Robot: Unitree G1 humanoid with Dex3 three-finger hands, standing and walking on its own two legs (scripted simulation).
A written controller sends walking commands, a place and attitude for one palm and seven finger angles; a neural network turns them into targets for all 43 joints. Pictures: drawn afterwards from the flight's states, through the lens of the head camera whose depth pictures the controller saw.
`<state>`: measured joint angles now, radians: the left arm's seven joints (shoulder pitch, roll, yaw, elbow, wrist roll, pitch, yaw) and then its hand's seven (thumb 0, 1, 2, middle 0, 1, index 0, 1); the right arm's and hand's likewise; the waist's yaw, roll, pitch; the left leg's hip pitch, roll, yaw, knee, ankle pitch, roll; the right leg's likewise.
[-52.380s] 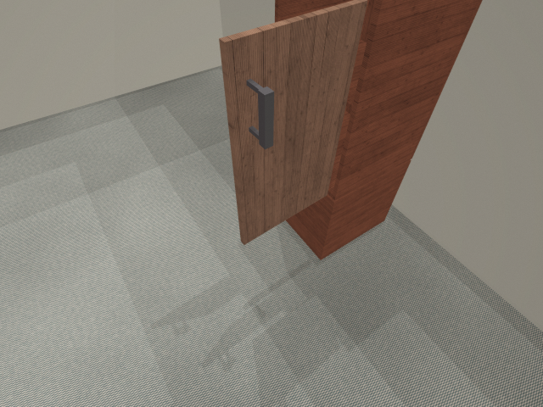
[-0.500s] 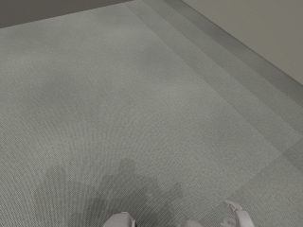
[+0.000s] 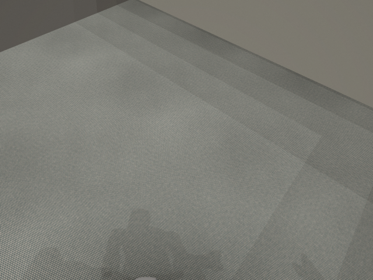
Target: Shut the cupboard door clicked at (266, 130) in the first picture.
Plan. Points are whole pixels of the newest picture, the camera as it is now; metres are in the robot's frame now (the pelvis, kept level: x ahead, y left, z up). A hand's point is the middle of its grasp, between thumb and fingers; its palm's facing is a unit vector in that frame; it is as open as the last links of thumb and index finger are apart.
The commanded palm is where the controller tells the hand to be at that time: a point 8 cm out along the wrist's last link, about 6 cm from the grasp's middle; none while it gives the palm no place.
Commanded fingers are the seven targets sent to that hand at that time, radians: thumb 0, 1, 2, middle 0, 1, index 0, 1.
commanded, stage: turn to face it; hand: left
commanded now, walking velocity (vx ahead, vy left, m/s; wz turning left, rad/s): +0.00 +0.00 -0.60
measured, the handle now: out of the picture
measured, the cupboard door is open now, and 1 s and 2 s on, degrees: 29 29 29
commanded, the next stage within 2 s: none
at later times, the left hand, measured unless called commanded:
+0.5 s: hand (134, 248) +0.20 +0.15 -0.15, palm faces -0.30 -0.91 -0.28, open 7.4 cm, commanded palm none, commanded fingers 0.00 0.90 0.90 -0.20 -0.30 -0.20 -0.30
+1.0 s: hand (145, 226) +0.26 +0.13 -0.16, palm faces -0.54 -0.81 -0.22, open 7.4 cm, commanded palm none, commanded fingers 0.00 0.90 0.90 -0.20 -0.30 -0.20 -0.30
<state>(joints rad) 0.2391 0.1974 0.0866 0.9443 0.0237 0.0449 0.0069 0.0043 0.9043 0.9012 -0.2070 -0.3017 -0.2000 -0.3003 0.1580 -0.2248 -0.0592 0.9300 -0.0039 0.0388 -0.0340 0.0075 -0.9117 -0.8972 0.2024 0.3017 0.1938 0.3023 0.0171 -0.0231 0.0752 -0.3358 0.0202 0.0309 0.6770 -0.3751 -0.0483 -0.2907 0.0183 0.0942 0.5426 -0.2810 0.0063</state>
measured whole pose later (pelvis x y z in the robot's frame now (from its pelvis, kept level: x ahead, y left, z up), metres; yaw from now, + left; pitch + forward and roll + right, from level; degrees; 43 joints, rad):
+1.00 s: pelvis +0.05 +0.01 +0.00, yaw -35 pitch +1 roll -3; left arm 0.15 0.26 0.10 0.88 0.02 0.09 -0.04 0.01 0.91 0.90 -0.20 -0.30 -0.19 -0.30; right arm 0.22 -0.22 -0.03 0.88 -0.03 0.02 -0.03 0.00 -0.91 -0.90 0.21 0.30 0.20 0.30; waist 0.00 0.02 0.10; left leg -0.23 0.16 0.18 0.54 -0.30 -0.02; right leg -0.39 -0.02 -0.07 0.86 -0.46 0.04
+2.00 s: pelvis +0.07 -0.03 +0.00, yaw -70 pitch +1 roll +0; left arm 0.18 0.22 0.06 0.89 0.02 0.05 -0.01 0.01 0.91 0.90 -0.21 -0.30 -0.20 -0.30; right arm 0.18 -0.26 -0.05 0.89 -0.01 0.05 -0.02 0.01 -0.91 -0.90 0.20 0.30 0.19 0.30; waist -0.01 0.01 0.08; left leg -0.46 0.08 0.04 0.93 -0.42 -0.08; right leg -0.28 0.02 0.04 0.52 -0.26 -0.01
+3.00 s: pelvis +0.09 -0.07 +0.01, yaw -98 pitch +1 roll -2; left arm 0.19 0.23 0.08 0.98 0.02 0.07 -0.04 0.01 0.91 0.90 -0.20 -0.30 -0.19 -0.30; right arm 0.28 -0.17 -0.01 0.97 -0.04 -0.01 -0.03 0.00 -0.91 -0.90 0.21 0.30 0.20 0.30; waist -0.02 -0.02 0.04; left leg -0.21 0.10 0.12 0.48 -0.28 0.00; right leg -0.41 0.00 -0.03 0.98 -0.44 0.02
